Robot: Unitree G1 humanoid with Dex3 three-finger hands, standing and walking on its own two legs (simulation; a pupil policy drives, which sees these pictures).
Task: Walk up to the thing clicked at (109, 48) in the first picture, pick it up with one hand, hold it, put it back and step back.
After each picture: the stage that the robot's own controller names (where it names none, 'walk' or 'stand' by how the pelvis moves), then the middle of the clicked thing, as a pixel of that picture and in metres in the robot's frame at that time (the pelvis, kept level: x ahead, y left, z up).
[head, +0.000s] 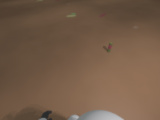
stand; (109, 47) +1.55 -0.40 -0.65
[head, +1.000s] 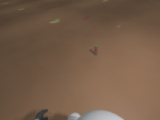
walk; (96, 50) +1.43 -0.01 -0.63
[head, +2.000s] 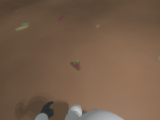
walk; (78, 65) +0.89 +0.26 -0.65
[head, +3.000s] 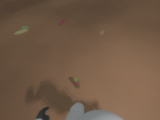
walk; (77, 83) +0.55 +0.24 -0.64
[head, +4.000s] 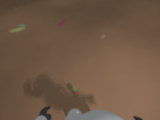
stand; (75, 91) +0.43 +0.18 -0.63
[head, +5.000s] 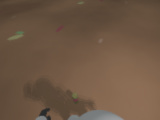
stand; (75, 98) +0.38 +0.19 -0.65
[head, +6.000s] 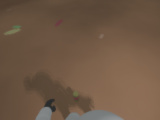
stand; (76, 96) +0.35 +0.16 -0.65
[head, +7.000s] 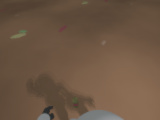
stand; (75, 103) +0.32 +0.17 -0.65
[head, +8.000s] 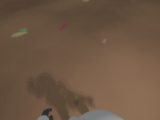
stand; (76, 100) +0.34 +0.17 -0.65
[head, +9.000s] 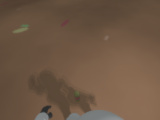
stand; (77, 96) +0.36 +0.16 -0.65
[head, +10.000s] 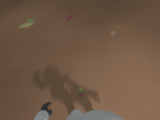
stand; (81, 92) +0.38 +0.13 -0.64
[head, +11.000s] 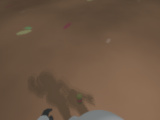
stand; (79, 99) +0.36 +0.12 -0.66
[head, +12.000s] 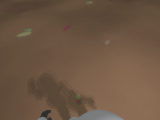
stand; (78, 99) +0.37 +0.14 -0.66
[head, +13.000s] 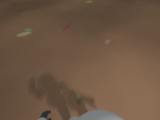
stand; (78, 99) +0.36 +0.14 -0.66
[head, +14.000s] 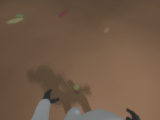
go down; (76, 89) +0.39 +0.14 -0.62
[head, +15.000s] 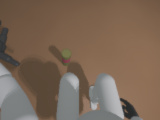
go down; (66, 58) +0.46 +0.17 -0.24
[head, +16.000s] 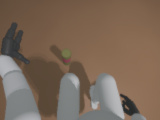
close in; (66, 58) +0.46 +0.16 -0.25
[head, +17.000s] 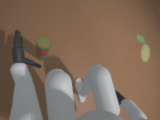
close in; (42, 50) +0.46 +0.21 -0.17
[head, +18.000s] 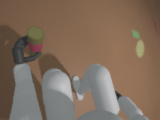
close; (35, 45) +0.47 +0.22 -0.17
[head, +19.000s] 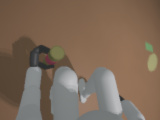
lift; (51, 58) +0.38 +0.21 -0.16
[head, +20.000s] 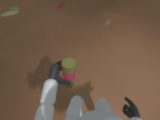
lift; (69, 75) +0.31 +0.15 +0.04
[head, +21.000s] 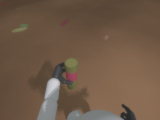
hold; (71, 75) +0.31 +0.14 +0.06
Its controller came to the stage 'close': yes
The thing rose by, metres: 0.69
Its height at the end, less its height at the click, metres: +0.65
